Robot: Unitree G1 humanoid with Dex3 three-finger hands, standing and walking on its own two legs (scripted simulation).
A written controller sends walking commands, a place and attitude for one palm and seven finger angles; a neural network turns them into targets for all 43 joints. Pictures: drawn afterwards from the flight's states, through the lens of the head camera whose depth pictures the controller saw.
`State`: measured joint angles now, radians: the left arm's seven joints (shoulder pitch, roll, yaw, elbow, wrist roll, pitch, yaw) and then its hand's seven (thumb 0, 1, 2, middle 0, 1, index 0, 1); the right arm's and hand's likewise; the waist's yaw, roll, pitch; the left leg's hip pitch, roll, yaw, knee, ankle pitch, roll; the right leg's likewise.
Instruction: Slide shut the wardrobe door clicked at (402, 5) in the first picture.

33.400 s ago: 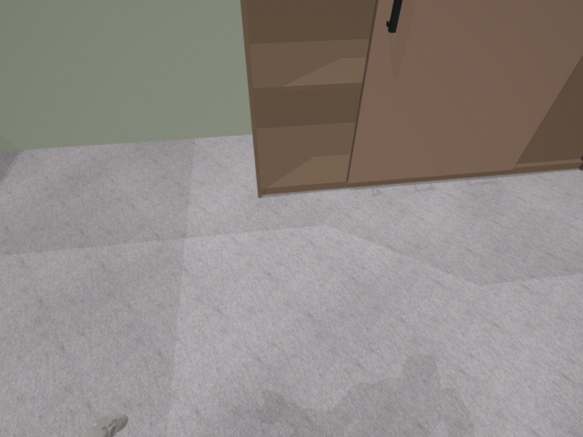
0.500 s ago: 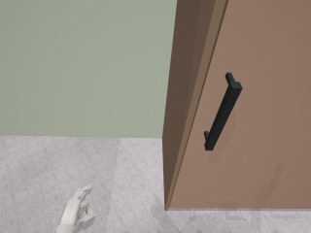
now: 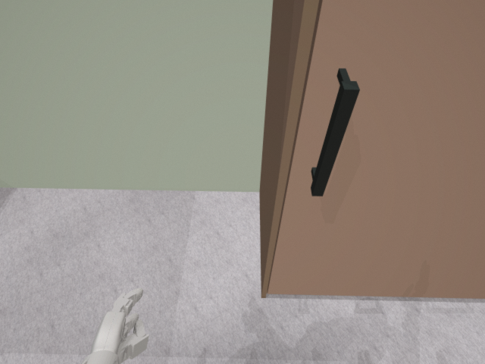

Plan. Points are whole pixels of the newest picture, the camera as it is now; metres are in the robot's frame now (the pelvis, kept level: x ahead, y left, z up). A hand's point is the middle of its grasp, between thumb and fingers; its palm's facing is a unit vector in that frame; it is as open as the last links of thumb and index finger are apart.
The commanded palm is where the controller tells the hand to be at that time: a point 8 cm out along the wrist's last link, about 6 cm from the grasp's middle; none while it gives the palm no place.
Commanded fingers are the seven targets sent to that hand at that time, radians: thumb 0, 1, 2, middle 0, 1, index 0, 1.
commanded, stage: step back with the hand held close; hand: right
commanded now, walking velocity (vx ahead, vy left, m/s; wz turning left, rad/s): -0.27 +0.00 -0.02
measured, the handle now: (328, 140) +0.44 -0.13 +0.14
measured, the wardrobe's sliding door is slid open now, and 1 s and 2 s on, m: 0.00 0.00 0.00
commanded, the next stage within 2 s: stop stepping back and stand still in 0.84 s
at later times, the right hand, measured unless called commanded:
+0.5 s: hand out of the picture +0.15 -0.27 +0.17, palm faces +0.44 +0.74 -0.50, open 7.4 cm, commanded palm +0.08 -0.31 +0.19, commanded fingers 0.00 -0.90 -0.90 0.20 0.30 0.20 0.30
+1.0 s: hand out of the picture +0.08 -0.24 +0.18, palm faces +0.28 +0.79 -0.54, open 7.4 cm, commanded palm +0.02 -0.29 +0.19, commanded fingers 0.00 -0.90 -0.90 0.20 0.30 0.20 0.30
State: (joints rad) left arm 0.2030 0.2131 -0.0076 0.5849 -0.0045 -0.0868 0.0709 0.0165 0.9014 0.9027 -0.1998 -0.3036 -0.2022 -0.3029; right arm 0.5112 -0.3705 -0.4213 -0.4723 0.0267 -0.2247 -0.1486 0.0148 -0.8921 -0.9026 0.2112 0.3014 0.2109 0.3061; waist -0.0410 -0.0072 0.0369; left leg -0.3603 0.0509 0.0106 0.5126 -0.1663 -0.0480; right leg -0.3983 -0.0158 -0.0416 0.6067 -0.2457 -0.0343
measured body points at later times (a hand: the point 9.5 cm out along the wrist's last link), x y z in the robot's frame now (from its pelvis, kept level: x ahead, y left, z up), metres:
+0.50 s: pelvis -0.05 +0.00 +0.00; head -0.01 -0.03 +0.44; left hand +0.14 +0.22 -0.08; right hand +0.12 -0.31 +0.20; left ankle -0.03 +0.14 -0.72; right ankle +0.06 -0.10 -0.73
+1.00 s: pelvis -0.13 +0.01 +0.02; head -0.08 -0.01 +0.46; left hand +0.05 +0.23 -0.06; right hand +0.06 -0.28 +0.21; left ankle -0.12 +0.12 -0.71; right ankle -0.06 -0.10 -0.73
